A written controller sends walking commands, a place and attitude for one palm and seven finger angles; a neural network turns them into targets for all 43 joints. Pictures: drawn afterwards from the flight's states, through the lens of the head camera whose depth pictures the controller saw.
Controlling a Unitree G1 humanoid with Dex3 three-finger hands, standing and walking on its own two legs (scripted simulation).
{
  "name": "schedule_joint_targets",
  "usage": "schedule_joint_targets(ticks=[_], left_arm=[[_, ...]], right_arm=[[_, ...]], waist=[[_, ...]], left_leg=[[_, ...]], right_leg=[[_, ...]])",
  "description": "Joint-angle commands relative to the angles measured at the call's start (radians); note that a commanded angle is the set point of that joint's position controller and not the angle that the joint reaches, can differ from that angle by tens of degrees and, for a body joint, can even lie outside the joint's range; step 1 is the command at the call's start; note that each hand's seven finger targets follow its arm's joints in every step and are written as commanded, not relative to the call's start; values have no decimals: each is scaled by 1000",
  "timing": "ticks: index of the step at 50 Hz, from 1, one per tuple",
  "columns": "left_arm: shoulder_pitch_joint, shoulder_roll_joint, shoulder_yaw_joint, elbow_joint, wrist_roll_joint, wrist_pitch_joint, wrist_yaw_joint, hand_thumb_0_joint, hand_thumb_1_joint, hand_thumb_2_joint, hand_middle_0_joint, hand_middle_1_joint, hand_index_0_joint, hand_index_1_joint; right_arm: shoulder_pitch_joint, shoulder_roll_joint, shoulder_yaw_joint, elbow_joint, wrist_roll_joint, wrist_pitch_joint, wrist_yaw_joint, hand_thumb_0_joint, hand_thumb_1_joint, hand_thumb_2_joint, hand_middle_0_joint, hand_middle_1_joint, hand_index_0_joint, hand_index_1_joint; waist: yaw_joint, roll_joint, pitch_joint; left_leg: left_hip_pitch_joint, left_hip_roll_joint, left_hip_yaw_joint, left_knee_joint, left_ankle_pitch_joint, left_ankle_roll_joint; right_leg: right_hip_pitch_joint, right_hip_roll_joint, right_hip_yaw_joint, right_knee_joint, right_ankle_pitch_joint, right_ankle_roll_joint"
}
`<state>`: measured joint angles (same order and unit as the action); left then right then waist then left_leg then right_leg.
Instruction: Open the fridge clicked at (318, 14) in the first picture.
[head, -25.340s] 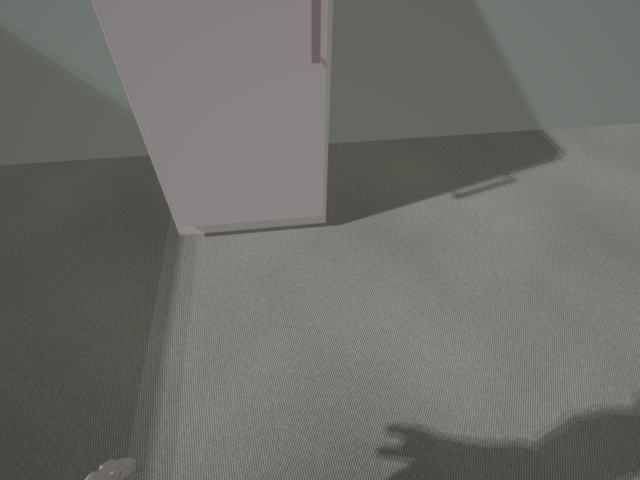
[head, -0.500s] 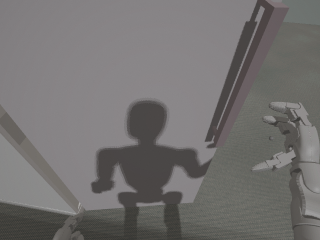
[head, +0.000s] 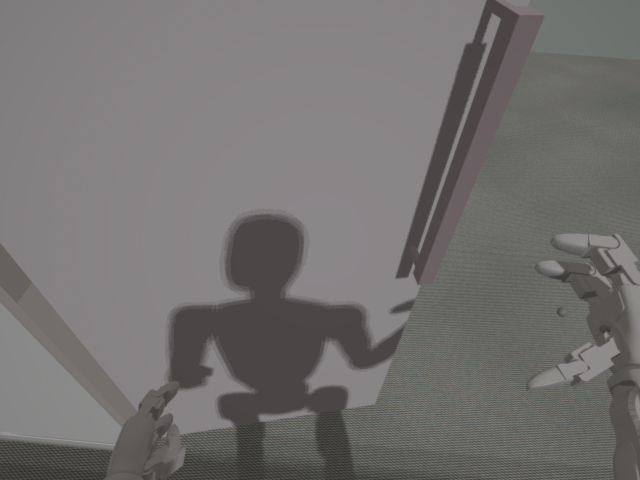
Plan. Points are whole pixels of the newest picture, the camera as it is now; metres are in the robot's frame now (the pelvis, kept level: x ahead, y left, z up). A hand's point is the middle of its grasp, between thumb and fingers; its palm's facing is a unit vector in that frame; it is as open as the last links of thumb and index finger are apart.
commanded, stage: draw the hand back to the body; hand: right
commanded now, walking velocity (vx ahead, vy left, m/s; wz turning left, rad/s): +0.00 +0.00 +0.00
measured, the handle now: (451, 171) +0.43 -0.15 +0.20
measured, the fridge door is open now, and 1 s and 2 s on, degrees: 76 76 76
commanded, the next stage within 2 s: step back with the hand held close in 1.66 s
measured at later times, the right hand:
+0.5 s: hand (586, 335) +0.24 -0.26 +0.14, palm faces +0.01 +1.00 -0.05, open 14.7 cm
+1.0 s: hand (637, 342) +0.22 -0.29 +0.16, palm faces +0.47 +0.82 -0.33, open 11.6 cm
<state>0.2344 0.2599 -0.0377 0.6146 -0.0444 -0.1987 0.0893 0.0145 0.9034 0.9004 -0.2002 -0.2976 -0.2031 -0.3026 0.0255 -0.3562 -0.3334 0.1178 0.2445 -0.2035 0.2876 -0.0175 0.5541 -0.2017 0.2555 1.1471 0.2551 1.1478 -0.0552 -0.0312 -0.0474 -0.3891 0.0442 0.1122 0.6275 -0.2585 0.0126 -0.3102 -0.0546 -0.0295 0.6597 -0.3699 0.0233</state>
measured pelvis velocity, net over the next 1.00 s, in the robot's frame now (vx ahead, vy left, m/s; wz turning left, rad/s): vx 0.01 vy -0.02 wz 0.00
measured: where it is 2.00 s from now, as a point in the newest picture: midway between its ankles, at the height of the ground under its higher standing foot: outside the picture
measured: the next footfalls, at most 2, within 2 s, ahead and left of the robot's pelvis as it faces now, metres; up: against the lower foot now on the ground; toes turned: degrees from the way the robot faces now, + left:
none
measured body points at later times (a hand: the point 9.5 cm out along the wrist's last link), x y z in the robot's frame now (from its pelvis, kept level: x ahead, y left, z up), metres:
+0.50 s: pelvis +0.00 -0.01 +0.01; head -0.03 +0.00 +0.45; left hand +0.19 +0.22 -0.05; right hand +0.23 -0.31 +0.15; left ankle +0.04 +0.11 -0.72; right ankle -0.02 -0.13 -0.72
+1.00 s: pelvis +0.01 -0.02 +0.02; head -0.01 -0.01 +0.47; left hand +0.19 +0.20 -0.07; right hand +0.19 -0.33 +0.18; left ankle +0.04 +0.11 -0.72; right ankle -0.02 -0.13 -0.72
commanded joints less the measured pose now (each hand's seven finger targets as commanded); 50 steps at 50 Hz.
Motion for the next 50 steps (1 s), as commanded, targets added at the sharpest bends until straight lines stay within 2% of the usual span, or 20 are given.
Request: schedule_joint_targets(ticks=[1,4,5,7,8,9,13,17,20,24,29,30,31,32,34,37,38,41,48,50], left_arm=[[-80,123,49,-139,-6,-72,14,0,900,900,-200,-300,-200,-300],[-83,124,48,-136,-5,-77,16,0,900,900,-200,-300,-200,-300],[-101,145,30,-137,-28,-84,30,0,900,900,-200,-300,-200,-300],[-127,148,26,-161,-37,-96,53,0,900,900,-200,-300,-200,-300],[-132,147,20,-165,-36,-100,55,0,900,900,-200,-300,-200,-300],[-131,133,11,-177,-34,-110,50,0,900,900,-200,-300,-200,-300],[-108,128,17,-181,-23,-136,20,0,900,900,-200,-300,-200,-300],[-103,137,21,-186,-32,-139,5,0,900,900,-200,-300,-200,-300],[-112,133,20,-196,-35,-142,7,0,900,900,-200,-300,-200,-300],[-113,128,15,-187,-29,-153,21,0,900,900,-200,-300,-200,-300],[-118,125,7,-167,-26,-161,27,0,900,900,-200,-300,-200,-300],[-102,101,27,-163,27,-155,7,0,900,900,-200,-300,-200,-300],[-98,101,28,-143,34,-154,0,0,900,900,-200,-300,-200,-300],[-103,96,30,-137,32,-138,-6,0,900,900,-200,-300,-200,-300],[-104,100,41,-133,34,-113,-12,0,900,900,-200,-300,-200,-300],[-112,94,46,-131,40,-97,-12,0,900,900,-200,-300,-200,-300],[-113,100,47,-123,44,-93,-7,0,900,900,-200,-300,-200,-300],[-120,94,53,-118,45,-78,-2,0,900,900,-200,-300,-200,-300],[-135,94,59,-104,50,-54,-2,0,900,900,-200,-300,-200,-300],[-135,87,58,-107,50,-45,-6,0,900,900,-200,-300,-200,-300]], right_arm=[[-269,-225,-81,-226,25,-61,-10,0,550,-200,250,1150,250,1150],[-261,-235,-94,-214,21,-56,-17,0,550,-200,250,1150,250,1150],[-255,-228,-66,-90,96,50,75,0,550,-200,250,1150,250,1150],[-337,-336,-146,-174,124,145,152,0,550,-200,250,1150,250,1150],[-335,-358,-163,-194,129,183,180,0,550,-200,250,1150,250,1150],[-330,-332,-143,-236,135,201,196,0,550,-200,250,1150,250,1150],[-166,-291,-190,-246,160,192,165,0,550,-200,250,1150,250,1150],[-75,-238,-156,-232,150,239,152,0,550,-200,250,1150,250,1150],[-126,-228,-115,-340,128,266,139,0,550,-200,250,1150,250,1150],[-175,-251,-127,-438,116,249,110,0,550,-200,250,1150,250,1150],[-148,-257,-140,-436,108,244,106,0,369,-287,244,1044,244,1044],[-171,-313,-147,-597,-52,171,-117,0,332,-305,242,1023,242,1023],[-13,-182,-96,-480,-64,164,-208,0,296,-322,241,1001,241,1001],[60,-124,-49,-474,-87,156,-259,0,260,-340,240,980,240,980],[104,-143,-57,-529,-118,128,-321,0,188,-375,237,938,237,938],[65,-155,-45,-609,-153,94,-372,0,79,-428,234,874,234,874],[93,-166,-54,-588,-159,93,-385,0,43,-445,232,853,232,853],[83,-172,-60,-618,-175,82,-406,0,-66,-497,229,789,229,789],[175,-165,-74,-600,-184,80,-418,0,-320,-620,220,640,220,640],[177,-156,-69,-614,-184,78,-415,0,-393,-655,218,598,218,598]], waist=[[29,12,-139],[19,4,-141],[36,-2,-176],[12,-25,-208],[8,-35,-227],[5,-57,-216],[-14,-1,-152],[-6,24,-66],[6,-29,-57],[13,-29,-71],[6,-59,-69],[-29,-53,12],[-5,-10,48],[-11,-16,63],[-16,-26,3],[-12,-78,-42],[-13,-22,-31],[-13,-40,-59],[-26,-7,-21],[-24,-27,-14]], left_leg=[[146,-25,-89,-103,62,-9],[152,-17,-97,-104,37,-7],[210,-7,-110,-132,9,-3],[256,-3,-118,-144,35,-4],[275,-4,-111,-136,86,-1],[274,-7,-100,-132,124,1],[258,-20,-77,-136,159,4],[194,-23,-63,-156,81,-4],[173,-28,-58,-166,53,-5],[178,-35,-49,-172,39,-4],[203,-34,-43,-178,65,0],[224,-24,-64,-223,47,1],[211,-19,-46,-219,29,2],[214,-13,-45,-214,29,2],[261,-4,-53,-215,61,3],[290,-3,-56,-209,95,6],[294,-6,-51,-217,100,5],[314,-7,-53,-218,120,5],[341,-11,-44,-233,175,5],[343,-11,-44,-231,187,4]], right_leg=[[-68,57,11,-106,143,-32],[-80,59,10,-105,134,-33],[-58,55,5,-132,88,-41],[-31,56,16,-137,130,-50],[-5,55,19,-136,180,-53],[10,57,26,-143,207,-53],[15,47,30,-155,242,-39],[-1,44,21,-178,176,-39],[39,43,21,-189,156,-43],[80,44,37,-200,154,-45],[98,44,42,-216,175,-39],[16,53,41,-240,169,-39],[16,45,31,-254,135,-30],[21,38,29,-260,125,-30],[54,36,18,-266,157,-35],[94,41,14,-280,193,-32],[94,36,18,-285,205,-35],[124,40,15,-293,236,-35],[141,39,16,-309,321,-29],[146,39,15,-312,338,-24]])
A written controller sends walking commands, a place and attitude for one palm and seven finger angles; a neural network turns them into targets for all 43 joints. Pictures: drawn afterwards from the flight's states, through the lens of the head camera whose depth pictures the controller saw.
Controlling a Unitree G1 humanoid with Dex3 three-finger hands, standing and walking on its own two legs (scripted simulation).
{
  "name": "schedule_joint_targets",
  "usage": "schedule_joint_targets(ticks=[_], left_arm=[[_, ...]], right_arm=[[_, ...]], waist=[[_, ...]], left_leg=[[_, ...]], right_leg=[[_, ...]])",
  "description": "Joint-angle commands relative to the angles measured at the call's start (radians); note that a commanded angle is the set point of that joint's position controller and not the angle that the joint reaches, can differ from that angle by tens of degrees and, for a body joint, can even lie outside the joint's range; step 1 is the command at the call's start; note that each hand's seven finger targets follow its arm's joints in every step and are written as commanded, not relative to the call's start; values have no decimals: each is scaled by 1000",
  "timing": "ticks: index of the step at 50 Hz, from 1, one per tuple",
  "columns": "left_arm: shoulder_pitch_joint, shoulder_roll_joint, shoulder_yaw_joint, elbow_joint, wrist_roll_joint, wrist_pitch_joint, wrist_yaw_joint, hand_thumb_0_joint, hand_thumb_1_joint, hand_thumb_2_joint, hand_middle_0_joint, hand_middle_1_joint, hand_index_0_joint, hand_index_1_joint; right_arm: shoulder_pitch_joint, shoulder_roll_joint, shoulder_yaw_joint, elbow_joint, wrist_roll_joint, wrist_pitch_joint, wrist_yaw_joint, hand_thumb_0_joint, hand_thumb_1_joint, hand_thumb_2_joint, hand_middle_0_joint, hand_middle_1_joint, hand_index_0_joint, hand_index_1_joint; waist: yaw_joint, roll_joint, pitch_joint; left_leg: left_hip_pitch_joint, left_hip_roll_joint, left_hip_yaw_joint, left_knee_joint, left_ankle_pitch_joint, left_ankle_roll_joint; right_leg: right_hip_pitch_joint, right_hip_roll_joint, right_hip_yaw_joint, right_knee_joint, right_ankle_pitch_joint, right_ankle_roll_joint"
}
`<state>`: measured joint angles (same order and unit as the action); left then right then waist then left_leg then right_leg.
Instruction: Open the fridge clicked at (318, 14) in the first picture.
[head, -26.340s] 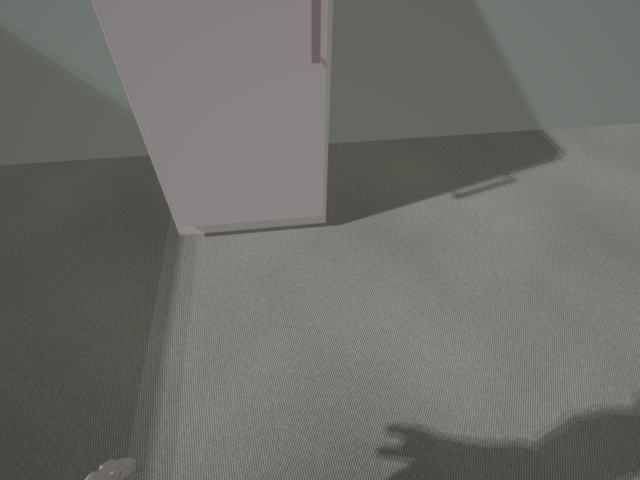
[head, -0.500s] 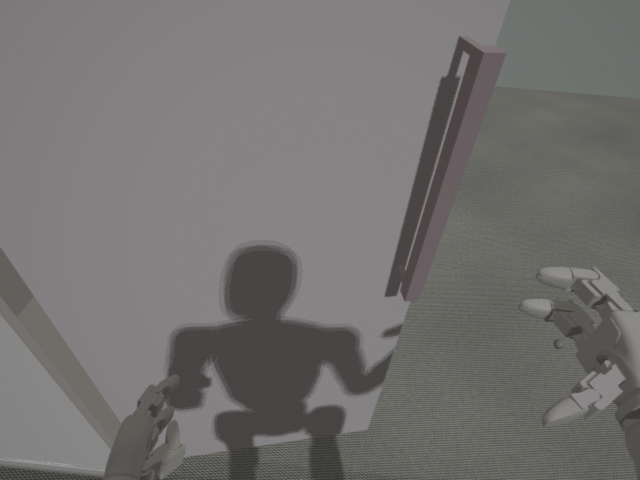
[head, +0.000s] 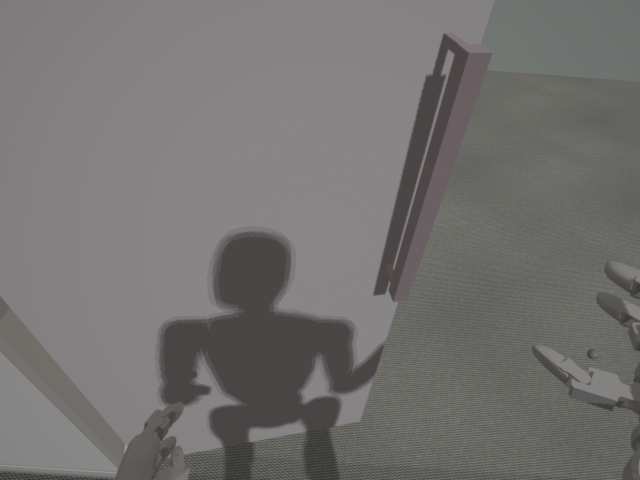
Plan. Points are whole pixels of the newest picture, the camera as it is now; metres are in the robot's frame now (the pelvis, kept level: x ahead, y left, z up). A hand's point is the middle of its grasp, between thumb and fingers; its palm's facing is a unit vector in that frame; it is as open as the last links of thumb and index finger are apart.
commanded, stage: draw the hand back to the body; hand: right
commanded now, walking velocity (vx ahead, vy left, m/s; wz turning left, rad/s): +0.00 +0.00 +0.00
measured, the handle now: (419, 193) +0.42 -0.13 +0.18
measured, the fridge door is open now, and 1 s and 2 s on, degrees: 76 76 76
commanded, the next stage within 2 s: step back with the hand held close in 0.66 s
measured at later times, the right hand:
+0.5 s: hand (609, 370) +0.19 -0.27 +0.15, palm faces +0.51 +0.79 -0.35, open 7.6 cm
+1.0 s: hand (608, 364) +0.19 -0.26 +0.16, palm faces +0.42 +0.79 -0.44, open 7.4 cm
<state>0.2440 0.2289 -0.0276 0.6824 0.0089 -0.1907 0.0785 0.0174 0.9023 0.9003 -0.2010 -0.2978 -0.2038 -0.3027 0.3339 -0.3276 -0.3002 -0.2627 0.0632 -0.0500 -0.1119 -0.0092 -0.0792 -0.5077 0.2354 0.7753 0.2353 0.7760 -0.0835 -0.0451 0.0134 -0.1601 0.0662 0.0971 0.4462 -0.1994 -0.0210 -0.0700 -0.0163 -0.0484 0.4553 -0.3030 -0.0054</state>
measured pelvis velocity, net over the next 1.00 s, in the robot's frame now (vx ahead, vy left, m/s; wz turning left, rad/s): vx -0.02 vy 0.00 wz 0.02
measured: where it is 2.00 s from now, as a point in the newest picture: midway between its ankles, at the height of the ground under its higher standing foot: outside the picture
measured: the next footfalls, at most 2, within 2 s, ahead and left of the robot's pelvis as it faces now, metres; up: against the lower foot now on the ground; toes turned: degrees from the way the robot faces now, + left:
left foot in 1.88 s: -0.06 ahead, +0.12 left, +0.00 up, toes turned -8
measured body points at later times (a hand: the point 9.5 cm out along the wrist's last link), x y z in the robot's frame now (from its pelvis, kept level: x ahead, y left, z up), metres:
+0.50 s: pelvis +0.00 +0.01 +0.00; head -0.03 +0.03 +0.45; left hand +0.19 +0.23 -0.08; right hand +0.15 -0.31 +0.17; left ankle +0.03 +0.13 -0.74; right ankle -0.03 -0.11 -0.74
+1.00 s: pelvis -0.02 +0.00 +0.00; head -0.02 +0.01 +0.45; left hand +0.16 +0.23 -0.08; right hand +0.16 -0.30 +0.19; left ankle +0.03 +0.13 -0.74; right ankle -0.03 -0.11 -0.74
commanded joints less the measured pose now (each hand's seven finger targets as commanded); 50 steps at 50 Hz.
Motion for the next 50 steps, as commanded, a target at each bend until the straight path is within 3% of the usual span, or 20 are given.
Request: schedule_joint_targets(ticks=[1,6,8,14,17,18,22,25,29,33,34,38,39,40,41,42,45,47,50], left_arm=[[-146,118,50,-177,-3,-50,4,0,900,900,-200,-300,-200,-300],[-147,112,54,-183,-1,-38,0,0,900,900,-200,-300,-200,-300],[-148,115,58,-183,0,-33,0,0,900,900,-200,-300,-200,-300],[-149,106,55,-187,2,-28,1,0,900,900,-200,-300,-200,-300],[-149,106,54,-183,1,-24,3,0,900,900,-200,-300,-200,-300],[-152,111,58,-182,2,-24,8,0,900,900,-200,-300,-200,-300],[-158,106,53,-182,3,-28,10,0,900,900,-200,-300,-200,-300],[-162,104,53,-179,6,-32,12,0,900,900,-200,-300,-200,-300],[-161,102,52,-174,7,-35,10,0,900,900,-200,-300,-200,-300],[-168,106,55,-174,5,-32,11,0,900,900,-200,-300,-200,-300],[-164,103,54,-173,6,-32,10,0,900,900,-200,-300,-200,-300],[-167,106,58,-172,6,-31,9,0,900,900,-200,-300,-200,-300],[-178,101,51,-184,7,-38,6,0,900,900,-200,-300,-200,-300],[-183,112,30,-233,-3,-14,3,0,900,900,-200,-300,-200,-300],[-173,97,29,-197,4,6,3,0,900,900,-200,-300,-200,-300],[-160,102,34,-206,10,21,-2,0,900,900,-200,-300,-200,-300],[-150,116,49,-239,11,51,-1,0,900,900,-200,-300,-200,-300],[-143,117,57,-258,9,66,0,0,900,900,-200,-300,-200,-300],[-144,117,63,-280,3,84,4,0,900,900,-200,-300,-200,-300]], right_arm=[[-117,-192,-114,-224,-1,-73,-15,0,-429,-673,216,576,216,576],[-81,-203,-136,-262,-3,-78,-12,0,-610,-760,210,470,210,470],[-48,-213,-155,-253,-1,-75,-11,0,-682,-795,207,427,207,427],[-26,-209,-165,-278,1,-74,-10,0,-900,-900,200,300,200,300],[-55,-194,-142,-270,-2,-70,-9,0,-900,-900,200,300,200,300],[-53,-200,-146,-261,0,-68,-11,0,-900,-900,200,300,200,300],[-86,-203,-141,-284,-6,-72,-15,0,-900,-900,200,300,200,300],[-72,-207,-146,-276,-3,-71,-17,0,-900,-900,200,300,200,300],[-65,-211,-154,-282,-6,-76,-17,0,-900,-900,200,300,200,300],[-57,-212,-156,-256,-4,-74,-14,0,-900,-900,200,300,200,300],[-51,-204,-154,-255,-3,-75,-13,0,-900,-900,200,300,200,300],[-48,-207,-155,-257,-4,-77,-11,0,-900,-900,200,300,200,300],[-118,-184,-110,-346,-7,-87,-8,0,-900,-900,200,300,200,300],[-249,-327,-253,-430,-16,-138,-26,0,-900,-900,200,300,200,300],[-108,-242,-194,-309,-19,-137,-20,0,-900,-900,200,300,200,300],[-35,-213,-175,-292,-28,-136,-18,0,-900,-900,200,300,200,300],[52,-209,-185,-327,-29,-153,-22,0,-900,-900,200,300,200,300],[100,-219,-200,-350,-26,-162,-26,0,-900,-900,200,300,200,300],[144,-237,-227,-370,-21,-165,-29,0,-900,-900,200,300,200,300]], waist=[[2,4,-67],[-3,-27,-74],[-7,16,-66],[-4,-22,-51],[6,-13,-28],[4,16,-30],[2,-31,-44],[-2,-8,-38],[-3,-33,-42],[-4,18,-13],[-3,-4,-17],[-5,0,-28],[-1,-50,-51],[37,-12,51],[43,61,54],[42,75,25],[44,4,-85],[46,-10,-134],[46,24,-169]], left_leg=[[112,-35,-28,-50,125,36],[123,-37,-33,-56,151,35],[130,-39,-31,-66,155,35],[130,-36,-36,-77,153,32],[101,-41,-37,-94,107,29],[107,-40,-35,-103,108,28],[111,-41,-38,-103,76,29],[116,-40,-40,-114,77,26],[130,-41,-40,-114,81,29],[119,-45,-38,-130,44,27],[120,-43,-42,-128,52,26],[131,-44,-42,-131,58,27],[136,-42,-47,-129,62,27],[17,-6,-128,-176,81,23],[-20,16,-129,-198,47,24],[-25,24,-134,-198,44,26],[27,25,-105,-125,174,23],[46,16,-92,-80,233,15],[65,6,-82,-26,283,6]], right_leg=[[-98,0,34,-110,268,4],[-80,1,25,-108,299,6],[-86,1,23,-110,297,0],[-83,4,12,-112,280,-4],[-78,6,10,-116,234,-8],[-76,5,10,-119,235,-12],[-66,12,13,-126,208,-12],[-65,12,10,-128,205,-15],[-66,13,11,-135,210,-12],[-76,9,13,-146,180,-13],[-73,11,9,-144,185,-15],[-69,11,9,-147,192,-14],[-53,16,12,-146,192,-14],[-155,-5,15,-113,112,-28],[-152,2,26,-92,91,-31],[-149,1,22,-78,104,-29],[-145,-12,25,-78,207,-21],[-153,-22,30,-79,265,-20],[-184,-39,46,-79,307,-21]])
